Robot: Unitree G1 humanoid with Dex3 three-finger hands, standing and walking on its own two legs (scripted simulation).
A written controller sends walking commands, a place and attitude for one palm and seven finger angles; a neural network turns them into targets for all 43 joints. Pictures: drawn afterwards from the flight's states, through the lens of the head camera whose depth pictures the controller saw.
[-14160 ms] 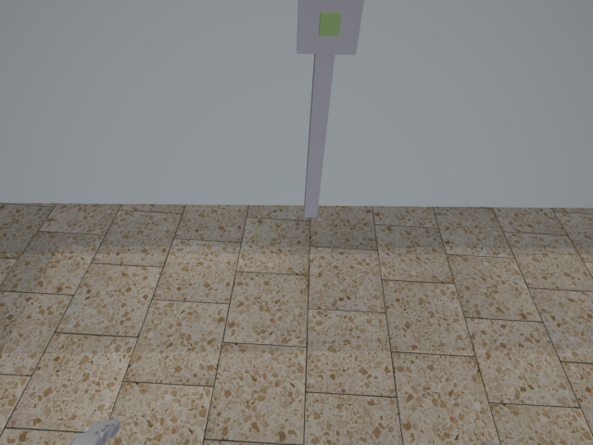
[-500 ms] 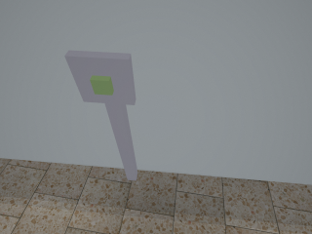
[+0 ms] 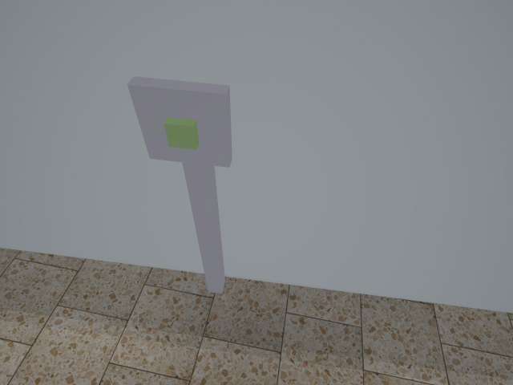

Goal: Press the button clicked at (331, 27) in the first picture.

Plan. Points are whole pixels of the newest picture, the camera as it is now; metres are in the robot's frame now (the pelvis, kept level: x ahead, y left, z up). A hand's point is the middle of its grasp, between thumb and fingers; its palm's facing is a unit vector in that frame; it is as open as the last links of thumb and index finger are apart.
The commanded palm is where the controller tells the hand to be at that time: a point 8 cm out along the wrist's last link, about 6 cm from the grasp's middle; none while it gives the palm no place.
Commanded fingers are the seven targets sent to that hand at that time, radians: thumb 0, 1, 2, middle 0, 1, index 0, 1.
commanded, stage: come to a stop and stand still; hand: left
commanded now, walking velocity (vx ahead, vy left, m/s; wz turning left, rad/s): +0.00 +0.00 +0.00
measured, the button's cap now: (182, 132) +0.54 +0.19 +0.09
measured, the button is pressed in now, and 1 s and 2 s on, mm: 0 0 0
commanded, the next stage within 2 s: look again from close up in 0.02 s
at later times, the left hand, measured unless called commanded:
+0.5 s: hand out of the picture +0.02 +0.21 -0.18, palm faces +0.04 -0.98 -0.19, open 7.4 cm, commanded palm none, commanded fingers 0.00 0.90 0.90 -0.20 -0.30 -0.20 -0.30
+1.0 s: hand out of the picture +0.00 +0.18 -0.18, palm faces -0.01 -0.99 -0.16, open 7.4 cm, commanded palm none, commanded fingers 0.00 0.90 0.90 -0.20 -0.30 -0.20 -0.30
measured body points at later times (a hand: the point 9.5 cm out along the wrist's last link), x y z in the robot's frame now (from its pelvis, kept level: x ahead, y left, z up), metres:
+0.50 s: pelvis +0.01 +0.03 +0.00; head -0.01 +0.04 +0.44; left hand +0.02 +0.26 -0.17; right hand +0.02 -0.19 -0.16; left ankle +0.01 +0.11 -0.74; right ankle +0.03 -0.10 -0.74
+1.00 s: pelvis +0.02 +0.02 -0.01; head +0.02 +0.02 +0.44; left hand +0.00 +0.24 -0.17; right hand -0.01 -0.20 -0.17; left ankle +0.01 +0.11 -0.74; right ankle +0.04 -0.08 -0.74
